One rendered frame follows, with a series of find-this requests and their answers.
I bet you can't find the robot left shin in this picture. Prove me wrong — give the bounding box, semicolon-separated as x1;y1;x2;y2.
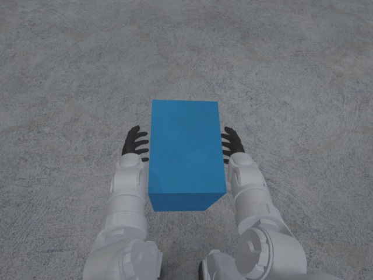
145;241;157;247

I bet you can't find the left robot upper arm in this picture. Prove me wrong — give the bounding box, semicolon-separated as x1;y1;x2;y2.
83;237;156;280

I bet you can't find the left robot thigh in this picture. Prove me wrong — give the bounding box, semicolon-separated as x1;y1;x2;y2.
147;244;163;280

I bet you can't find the robot left forearm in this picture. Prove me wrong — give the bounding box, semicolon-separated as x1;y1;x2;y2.
83;153;147;270

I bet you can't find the robot right forearm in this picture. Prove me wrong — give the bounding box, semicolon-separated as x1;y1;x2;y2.
227;152;295;238

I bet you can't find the robot left hand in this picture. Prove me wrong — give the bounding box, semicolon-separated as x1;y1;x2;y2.
122;125;149;162

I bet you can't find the carton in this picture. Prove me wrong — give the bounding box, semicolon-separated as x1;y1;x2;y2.
148;100;227;212

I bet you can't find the right robot upper arm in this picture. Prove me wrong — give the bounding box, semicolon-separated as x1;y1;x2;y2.
235;226;342;280

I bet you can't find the robot right hand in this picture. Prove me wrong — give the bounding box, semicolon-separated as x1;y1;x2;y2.
221;127;245;164

